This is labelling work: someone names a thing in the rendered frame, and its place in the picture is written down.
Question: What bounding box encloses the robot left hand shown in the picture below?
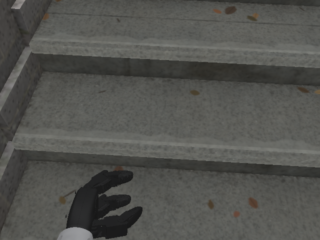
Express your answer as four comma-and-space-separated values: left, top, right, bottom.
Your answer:
65, 170, 143, 239

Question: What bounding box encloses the left robot forearm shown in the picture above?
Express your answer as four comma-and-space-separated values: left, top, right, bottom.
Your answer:
57, 227, 93, 240

